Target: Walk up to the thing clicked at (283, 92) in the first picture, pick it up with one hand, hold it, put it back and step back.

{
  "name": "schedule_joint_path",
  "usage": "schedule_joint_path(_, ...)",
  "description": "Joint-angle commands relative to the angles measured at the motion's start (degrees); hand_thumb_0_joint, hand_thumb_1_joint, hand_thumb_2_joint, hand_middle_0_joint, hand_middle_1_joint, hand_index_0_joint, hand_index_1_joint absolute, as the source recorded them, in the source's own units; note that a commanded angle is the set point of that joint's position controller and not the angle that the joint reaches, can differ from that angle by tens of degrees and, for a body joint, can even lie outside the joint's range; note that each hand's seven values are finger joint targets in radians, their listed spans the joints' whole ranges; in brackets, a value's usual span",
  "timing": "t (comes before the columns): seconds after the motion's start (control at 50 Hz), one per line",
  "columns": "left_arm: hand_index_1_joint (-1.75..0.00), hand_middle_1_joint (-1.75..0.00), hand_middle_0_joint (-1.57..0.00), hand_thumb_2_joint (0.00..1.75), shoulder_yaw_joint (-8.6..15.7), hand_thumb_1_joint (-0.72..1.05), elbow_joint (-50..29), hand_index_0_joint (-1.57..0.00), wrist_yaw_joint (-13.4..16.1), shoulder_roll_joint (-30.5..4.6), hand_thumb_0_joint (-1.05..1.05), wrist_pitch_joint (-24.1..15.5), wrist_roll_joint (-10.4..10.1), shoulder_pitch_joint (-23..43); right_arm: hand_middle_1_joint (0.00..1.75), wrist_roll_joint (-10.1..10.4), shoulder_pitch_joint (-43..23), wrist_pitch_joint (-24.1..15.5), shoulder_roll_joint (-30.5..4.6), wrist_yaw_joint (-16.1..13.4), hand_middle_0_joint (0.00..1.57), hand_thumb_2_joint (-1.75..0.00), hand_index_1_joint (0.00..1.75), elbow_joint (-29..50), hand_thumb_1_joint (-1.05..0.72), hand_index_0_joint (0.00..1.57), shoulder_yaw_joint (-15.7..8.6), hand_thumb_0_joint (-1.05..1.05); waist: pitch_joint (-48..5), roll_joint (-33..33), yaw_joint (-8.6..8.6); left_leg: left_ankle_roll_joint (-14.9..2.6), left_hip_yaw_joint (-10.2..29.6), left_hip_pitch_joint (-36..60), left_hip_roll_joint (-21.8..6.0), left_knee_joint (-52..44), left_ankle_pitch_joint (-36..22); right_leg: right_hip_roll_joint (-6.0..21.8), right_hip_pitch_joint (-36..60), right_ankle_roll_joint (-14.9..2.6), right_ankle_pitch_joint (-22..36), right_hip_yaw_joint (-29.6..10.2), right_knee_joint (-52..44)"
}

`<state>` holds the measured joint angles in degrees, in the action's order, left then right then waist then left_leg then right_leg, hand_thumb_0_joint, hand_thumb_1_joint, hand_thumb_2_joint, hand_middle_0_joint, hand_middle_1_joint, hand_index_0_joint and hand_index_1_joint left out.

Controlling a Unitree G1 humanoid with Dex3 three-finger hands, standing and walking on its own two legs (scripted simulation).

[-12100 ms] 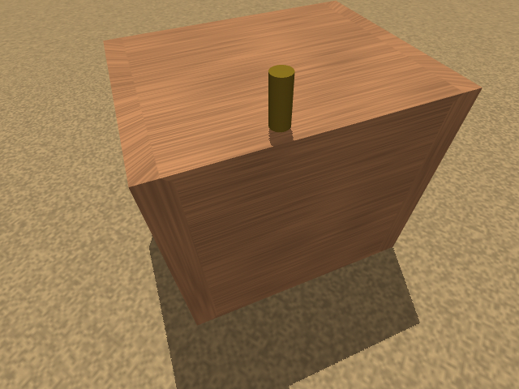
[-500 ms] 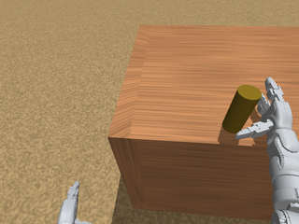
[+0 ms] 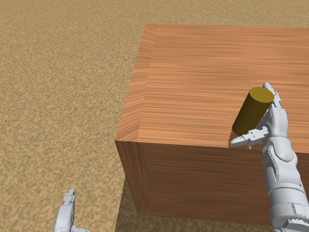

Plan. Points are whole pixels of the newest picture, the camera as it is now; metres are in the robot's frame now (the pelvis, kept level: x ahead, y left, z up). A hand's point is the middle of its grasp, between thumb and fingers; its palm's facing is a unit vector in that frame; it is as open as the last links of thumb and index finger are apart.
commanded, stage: close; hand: right
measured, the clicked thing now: (250, 113) +0.40 -0.20 +0.11
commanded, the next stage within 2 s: settle in 0.58 s
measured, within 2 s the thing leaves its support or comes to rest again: leaves its support in 0.98 s
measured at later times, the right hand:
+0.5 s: hand (244, 117) +0.40 -0.18 +0.10, palm faces +0.13 +0.99 +0.00, open 10.0 cm
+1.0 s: hand (246, 114) +0.40 -0.19 +0.11, palm faces +0.14 +0.99 -0.02, open 7.3 cm
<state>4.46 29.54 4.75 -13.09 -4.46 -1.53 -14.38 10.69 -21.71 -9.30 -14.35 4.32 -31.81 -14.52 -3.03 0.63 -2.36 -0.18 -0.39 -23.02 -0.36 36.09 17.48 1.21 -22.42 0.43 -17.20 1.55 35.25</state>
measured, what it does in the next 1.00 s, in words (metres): stands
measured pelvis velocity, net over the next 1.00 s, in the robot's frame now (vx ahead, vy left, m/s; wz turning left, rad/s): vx -0.01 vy -0.01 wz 0.01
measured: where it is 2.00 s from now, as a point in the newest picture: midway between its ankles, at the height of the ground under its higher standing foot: outside the picture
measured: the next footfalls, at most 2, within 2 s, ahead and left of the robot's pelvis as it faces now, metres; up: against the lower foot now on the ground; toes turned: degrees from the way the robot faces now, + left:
none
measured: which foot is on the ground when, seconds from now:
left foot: down 0.00-1.00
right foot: down 0.00-1.00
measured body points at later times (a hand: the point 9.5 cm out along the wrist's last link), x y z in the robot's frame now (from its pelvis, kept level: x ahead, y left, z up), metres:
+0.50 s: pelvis -0.01 +0.00 +0.00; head +0.02 +0.00 +0.45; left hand +0.14 +0.27 -0.08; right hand +0.38 -0.24 +0.10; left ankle +0.01 +0.12 -0.73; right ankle +0.01 -0.13 -0.73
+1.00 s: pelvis -0.01 -0.01 +0.00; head +0.02 -0.01 +0.45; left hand +0.14 +0.26 -0.07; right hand +0.39 -0.24 +0.11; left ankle +0.01 +0.12 -0.73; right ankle +0.01 -0.13 -0.73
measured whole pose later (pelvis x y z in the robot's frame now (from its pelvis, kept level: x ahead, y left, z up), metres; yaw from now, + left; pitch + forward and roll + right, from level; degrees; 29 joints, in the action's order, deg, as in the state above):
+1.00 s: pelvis -0.01 -0.01 +0.00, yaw +1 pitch +4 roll +0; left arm 4.7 29.2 4.3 -13.3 -4.8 -1.2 -14.6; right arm 8.7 -26.1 -8.2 -15.3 1.7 -35.4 -13.6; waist -2.5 0.8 -2.9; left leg 0.4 0.3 -23.3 -0.2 36.0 16.8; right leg 1.4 -23.2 -0.1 -17.7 2.2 36.7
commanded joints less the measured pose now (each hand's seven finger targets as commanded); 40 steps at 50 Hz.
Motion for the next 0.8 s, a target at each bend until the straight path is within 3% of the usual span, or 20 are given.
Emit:
schedule_joint_path(0.0,-0.06,-0.05,-0.05,0.07,1.21,-0.57,-6.8,-0.05,0.48,-4.87,0.0,-2.78,0.0,1.44,0.2,0.46,-20.59,-3.42,-8.26,-0.52,0.35,-0.08,0.2,14.73,0.48,0.35,0.29,0.0,-14.13,-0.9,-0.76,0.37,-0.15,3.93,0.34,-5.11,-16.0,-0.88,8.18,-1.84,12.93,-0.24,-3.7)
schedule_joint_path(0.04,-0.06,-0.06,-0.05,0.07,2.59,-0.56,-5.1,-0.05,0.46,-5.99,0.0,-2.7,0.02,3.83,0.25,0.05,-21.49,-3.31,-8.98,-0.73,0.44,-0.11,0.25,11.97,0.46,0.44,-0.05,0.0,-12.29,-0.78,-0.89,0.33,-0.02,2.6,0.28,-5.06,-14.12,-0.81,7.1,-1.83,11.15,-0.3,-3.75)
schedule_joint_path(0.08,-0.06,-0.06,-0.05,0.06,5.02,-0.56,-7.0,-0.05,0.65,-9.22,0.0,-3.03,0.41,5.32,0.31,-0.4,-24.18,-3.96,-9.83,-0.8,0.52,-0.14,0.31,13.98,0.43,0.51,-0.04,0.0,-16.1,-1.68,-1.87,0.45,0.07,2.65,0.27,-4.52,-15.1,-0.64,9.14,-1.86,11.84,-0.49,-3.0)
schedule_joint_path(0.12,-0.06,-0.06,-0.05,0.07,2.83,-0.56,-9.39,-0.05,0.57,-7.51,0.0,-3.45,0.42,5.09,0.35,-0.4,-26.16,-4.47,-7.91,-0.93,0.57,-0.18,0.36,14.38,0.38,0.57,1.17,0.0,-18.31,-2.85,-2.25,0.47,-0.49,2.93,0.65,-4.03,-16.06,-0.43,10.33,-1.76,12.97,-0.94,-2.53)
schedule_joint_path(0.18,-0.06,-0.06,-0.05,0.06,3.91,-0.55,-10.26,-0.05,0.58,-8.63,0.0,-3.51,0.17,4.64,0.45,-0.58,-22.22,-4.53,-10.12,-0.77,0.71,-0.24,0.46,7.42,0.35,0.7,-0.96,0.0,-16.17,-3.71,-1.71,0.67,-0.69,2.96,0.6,-4.42,-13.45,-0.61,8.38,-1.86,10.54,-0.82,-2.7)
schedule_joint_path(0.22,-0.06,-0.05,-0.05,0.07,2.64,-0.56,-10.0,-0.05,0.52,-6.84,0.0,-3.53,0.44,3.54,0.52,-0.66,-30.25,-5.83,-9.79,-0.94,0.77,-0.31,0.52,13.54,0.29,0.77,0.51,0.0,-18.69,-1.22,-2.05,0.52,0.0,2.84,0.2,-4.08,-14.25,-0.92,9.49,-1.84,10.84,-0.4,-2.23)
schedule_joint_path(0.26,-0.06,-0.06,-0.05,0.07,2.31,-0.56,-6.12,-0.05,0.12,-5.63,0.0,-3.45,0.26,1.02,0.6,-0.75,-23.94,-4.76,-8.23,-0.75,0.82,-0.39,0.6,5.36,0.23,0.82,0.32,0.0,-13.95,0.38,-1.37,0.18,-0.08,0.9,0.33,-4.14,-12.52,-0.99,7.25,-1.6,9.33,-0.47,-2.73)
schedule_joint_path(0.28,-0.05,-0.06,-0.05,0.06,4.22,-0.55,-8.84,-0.05,0.22,-8.42,0.0,-3.7,0.16,2.49,0.61,-0.44,-23.44,-4.91,-11.55,-0.96,0.85,-0.4,0.61,6.22,0.21,0.84,-2.28,0.0,-15.01,-1.32,-0.95,0.36,-0.47,1.71,0.48,-4.31,-11.69,-0.79,7.1,-1.65,8.74,-0.65,-2.82)
schedule_joint_path(0.32,-0.06,-0.05,-0.05,0.07,3.15,-0.56,-9.6,-0.05,-0.01,-7.56,0.0,-3.76,0.45,3.7,0.66,-0.88,-29.92,-6.04,-12.94,-1.11,0.89,-0.44,0.66,12.48,0.16,0.89,-1.75,0.0,-19.61,1.06,-0.7,0.09,-0.26,3.18,0.47,-3.69,-13.56,-0.72,8.75,-1.36,10.77,-0.58,-2.45)
schedule_joint_path(0.38,-0.06,-0.05,-0.05,0.07,1.87,-0.56,-6.39,-0.05,-0.51,-5.3,0.0,-3.68,0.24,2.68,0.74,-0.28,-22.7,-4.87,-7.23,-0.71,0.96,-0.53,0.74,3.81,0.08,0.96,0.35,0.0,-15.5,0.03,-0.19,-0.13,-0.59,2.44,0.9,-3.43,-13.79,-0.47,6.55,-1.09,11.86,-0.9,-2.43)
schedule_joint_path(0.44,-0.05,-0.05,-0.05,0.06,1.83,-0.56,-9.28,-0.05,-0.36,-6.53,0.0,-3.66,0.46,5.55,0.83,-0.67,-25.85,-5.73,-11.78,-1.05,1.04,-0.63,0.84,9.63,-0.02,1.04,-1.64,0.0,-19.79,0.45,0.95,-0.1,-0.49,5.96,0.74,-3.27,-15.17,-0.57,6.5,-1.22,13.25,-0.63,-2.28)
schedule_joint_path(0.46,-0.06,-0.05,-0.05,0.06,1.12,-0.56,-10.01,-0.05,-0.46,-6.0,0.0,-3.6,0.38,5.43,0.88,-0.71,-26.18,-5.58,-10.31,-0.99,1.07,-0.68,0.88,9.08,-0.09,1.07,-0.38,0.0,-19.19,0.25,0.44,-0.12,-0.46,5.81,0.82,-3.6,-14.54,-0.61,6.31,-1.23,12.42,-0.63,-2.67)
schedule_joint_path(0.5,-0.06,-0.05,-0.05,0.06,3.5,-0.55,-9.86,-0.05,-0.16,-7.92,0.0,-3.5,0.24,4.93,0.95,-0.47,-20.76,-4.8,-8.31,-0.94,1.14,-0.75,0.95,2.25,-0.17,1.13,-0.69,0.0,-15.82,-3.83,-0.78,0.28,-0.51,4.95,0.81,-4.01,-13.62,-0.6,5.14,-1.69,10.92,-0.6,-2.72)
schedule_joint_path(0.52,-0.06,-0.05,-0.05,0.06,2.45,-0.56,-12.0,-0.05,-0.25,-7.79,0.0,-3.62,0.27,6.75,0.97,-0.65,-20.71,-5.1,-9.93,-0.97,1.16,-0.77,0.97,4.08,-0.22,1.16,-1.61,0.0,-16.75,-3.82,0.1,0.46,-0.52,5.52,0.64,-3.98,-13.54,-0.73,4.89,-1.77,10.85,-0.5,-2.82)
schedule_joint_path(0.54,-0.06,-0.05,-0.05,0.06,2.51,-0.56,-12.54,-0.05,-0.09,-7.76,0.0,-3.61,0.32,5.48,1.0,-0.64,-27.33,-5.98,-9.51,-0.99,1.19,-0.81,1.01,9.79,-0.27,1.19,0.05,0.0,-19.13,-3.17,-1.63,0.36,-0.06,4.95,0.57,-3.93,-14.12,-0.62,6.68,-1.88,10.94,-0.4,-2.56)
schedule_joint_path(0.56,-0.05,-0.05,-0.05,0.06,1.08,-0.56,-10.4,-0.05,-0.09,-5.94,0.0,-3.51,0.26,3.55,1.04,-0.69,-27.05,-6.04,-9.77,-1.0,1.24,-0.84,1.05,6.78,-0.32,1.23,-0.58,0.0,-16.04,-2.06,-1.31,0.22,-0.4,3.22,0.83,-4.04,-12.75,-0.51,6.18,-1.71,9.86,-0.57,-2.82)
schedule_joint_path(0.62,-0.05,-0.05,-0.05,0.05,3.34,-0.54,-9.88,-0.05,-0.12,-8.1,0.0,-3.55,0.19,1.65,1.15,-1.02,-25.27,-5.7,-12.89,-1.49,1.28,-0.98,1.16,2.53,-0.4,1.28,-3.41,0.0,-14.69,-1.72,-1.68,0.23,-0.24,1.62,0.79,-4.38,-10.66,-0.54,6.07,-1.76,7.54,-0.61,-3.29)
schedule_joint_path(0.66,-0.05,-0.05,-0.05,0.04,5.04,-0.53,-9.68,-0.06,-0.08,-9.43,0.0,-3.32,0.39,0.07,1.21,-0.68,-28.45,-6.34,-13.84,-1.62,1.31,-1.04,1.21,8.16,-0.41,1.31,-3.47,0.0,-16.74,0.19,-1.56,0.07,-0.38,2.5,0.81,-3.9,-12.18,-0.49,7.56,-1.46,9.2,-0.5,-3.0)
schedule_joint_path(0.72,-0.07,-0.06,-0.07,0.06,3.56,-0.57,-11.12,-0.06,-0.59,-7.38,0.0,-3.43,0.21,0.37,1.22,-0.54,-27.6,-5.85,-11.07,-1.46,1.19,-1.14,1.22,6.97,-0.43,1.21,-2.14,0.0,-16.64,-1.18,-1.32,0.04,-0.72,3.28,1.05,-3.63,-13.83,-0.38,7.03,-1.39,11.26,-0.75,-2.62)
schedule_joint_path(0.78,-0.07,-0.06,-0.07,0.07,1.75,-0.57,-10.14,-0.06,-0.64,-5.69,0.0,-3.23,0.13,2.79,1.27,-0.91,-30.48,-5.96,-13.62,-1.7,1.24,-1.19,1.27,10.0,-0.46,1.25,-2.8,0.0,-18.52,1.92,0.21,-0.15,-0.31,4.72,0.67,-3.29,-15.63,-0.7,7.23,-1.24,13.55,-0.47,-2.14)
